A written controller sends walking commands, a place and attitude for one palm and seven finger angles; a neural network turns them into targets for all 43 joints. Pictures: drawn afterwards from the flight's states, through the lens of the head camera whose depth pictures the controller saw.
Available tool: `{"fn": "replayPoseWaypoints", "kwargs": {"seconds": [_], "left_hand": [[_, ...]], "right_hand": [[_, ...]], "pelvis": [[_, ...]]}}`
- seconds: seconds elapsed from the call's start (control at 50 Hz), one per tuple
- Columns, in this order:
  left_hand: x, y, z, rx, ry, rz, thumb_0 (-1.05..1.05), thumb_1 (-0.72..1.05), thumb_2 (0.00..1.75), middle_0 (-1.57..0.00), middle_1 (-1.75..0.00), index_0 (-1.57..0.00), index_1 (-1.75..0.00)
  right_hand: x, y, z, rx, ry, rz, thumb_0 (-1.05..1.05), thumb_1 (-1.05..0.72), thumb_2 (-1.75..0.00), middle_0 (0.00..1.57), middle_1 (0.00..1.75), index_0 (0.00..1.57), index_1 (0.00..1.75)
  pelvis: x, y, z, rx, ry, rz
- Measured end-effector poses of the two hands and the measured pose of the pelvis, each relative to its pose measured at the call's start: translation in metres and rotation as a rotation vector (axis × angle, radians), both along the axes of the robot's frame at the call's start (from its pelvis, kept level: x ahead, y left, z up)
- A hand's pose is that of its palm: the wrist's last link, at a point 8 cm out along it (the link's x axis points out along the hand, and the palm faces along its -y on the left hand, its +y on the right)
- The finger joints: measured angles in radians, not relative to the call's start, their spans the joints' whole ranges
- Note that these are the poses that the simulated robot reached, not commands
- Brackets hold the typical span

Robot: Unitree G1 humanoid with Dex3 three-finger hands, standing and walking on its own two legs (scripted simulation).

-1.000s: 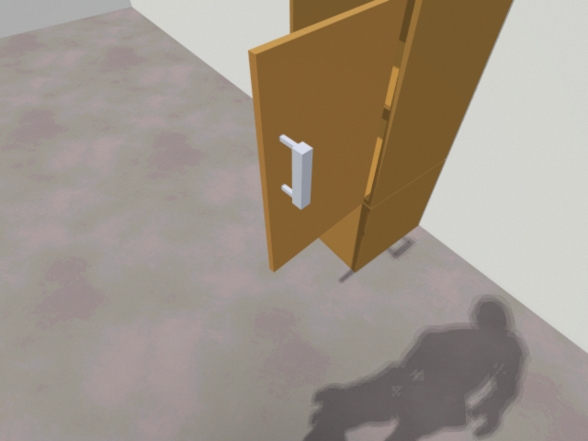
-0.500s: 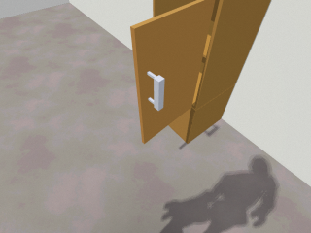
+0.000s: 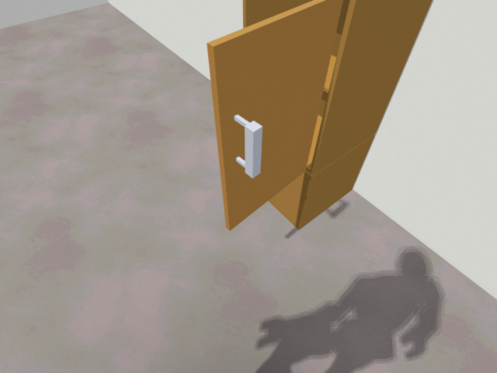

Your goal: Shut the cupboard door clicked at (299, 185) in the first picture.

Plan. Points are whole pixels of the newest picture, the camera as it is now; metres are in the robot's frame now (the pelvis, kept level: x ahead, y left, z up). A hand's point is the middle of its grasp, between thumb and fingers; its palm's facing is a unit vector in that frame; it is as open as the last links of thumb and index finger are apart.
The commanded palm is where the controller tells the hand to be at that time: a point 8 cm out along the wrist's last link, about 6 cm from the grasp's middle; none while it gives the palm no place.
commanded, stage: walk around to get in front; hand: left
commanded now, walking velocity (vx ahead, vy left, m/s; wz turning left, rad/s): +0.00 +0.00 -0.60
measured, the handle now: (246, 146) +0.58 +0.04 +0.00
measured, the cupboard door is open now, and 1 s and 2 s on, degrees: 95 95 95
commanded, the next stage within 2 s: none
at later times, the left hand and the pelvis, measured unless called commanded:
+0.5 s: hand out of the picture +0.07 +0.16 -0.17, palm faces -0.15 -0.94 -0.29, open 7.4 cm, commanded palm none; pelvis -0.03 -0.04 -0.02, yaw -13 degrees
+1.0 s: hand out of the picture +0.12 +0.16 -0.19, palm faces -0.38 -0.89 -0.24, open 7.4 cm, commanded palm none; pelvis -0.01 -0.01 -0.02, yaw -29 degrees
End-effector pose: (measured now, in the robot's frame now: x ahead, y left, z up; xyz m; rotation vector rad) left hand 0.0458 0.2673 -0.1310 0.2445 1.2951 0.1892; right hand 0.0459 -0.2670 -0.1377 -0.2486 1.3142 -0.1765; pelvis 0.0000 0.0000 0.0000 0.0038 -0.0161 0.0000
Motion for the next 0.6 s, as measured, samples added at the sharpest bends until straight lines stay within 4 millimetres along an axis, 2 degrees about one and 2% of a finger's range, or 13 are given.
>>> {"fn": "replayPoseWaypoints", "kwargs": {"seconds": [0.08,0.16,0.3,0.42,0.5,0.6], "left_hand": [[0.001,-0.001,-0.002,0.003,0.013,-0.005,0.01,0.91,0.9,-0.2,-0.3,-0.2,-0.3],[0.002,-0.007,-0.009,-0.013,0.037,-0.028,0.01,0.91,0.9,-0.2,-0.3,-0.2,-0.3],[0.012,-0.024,-0.017,-0.03,0.051,-0.093,0.01,0.91,0.9,-0.2,-0.3,-0.2,-0.3],[0.027,-0.051,-0.015,-0.003,-0.009,-0.149,0.01,0.91,0.9,-0.2,-0.3,-0.2,-0.3],[0.022,-0.064,-0.008,0.01,0.006,-0.162,0.01,0.91,0.9,-0.2,-0.3,-0.2,-0.3],[0.018,-0.079,-0.001,0.004,0.052,-0.208,0.01,0.91,0.9,-0.2,-0.3,-0.2,-0.3]], "right_hand": [[-0.001,0.002,-0.002,-0.004,-0.012,-0.026,0.0,-0.91,-0.89,0.2,0.3,0.2,0.3],[-0.011,0.009,-0.007,0.006,-0.023,-0.076,0.0,-0.91,-0.89,0.2,0.3,0.2,0.3],[-0.048,0.011,-0.021,0.035,-0.008,-0.161,0.0,-0.91,-0.89,0.2,0.3,0.2,0.3],[-0.08,-0.008,-0.046,0.076,0.036,-0.23,0.0,-0.9,-0.89,0.2,0.3,0.2,0.3],[-0.081,-0.024,-0.037,0.078,0.034,-0.27,0.0,-0.91,-0.89,0.2,0.3,0.2,0.3],[-0.068,-0.042,-0.018,0.053,-0.048,-0.315,0.0,-0.91,-0.89,0.2,0.3,0.2,0.3]], "pelvis": [[-0.001,0.001,-0.002,-0.001,0.004,-0.029],[-0.004,0.001,-0.006,0.001,0.003,-0.07],[-0.015,-0.006,-0.016,0.03,-0.001,-0.146],[-0.022,-0.028,-0.028,0.03,-0.004,-0.196],[-0.027,-0.039,-0.02,0.036,0.003,-0.224],[-0.028,-0.047,-0.007,0.054,0.03,-0.297]]}}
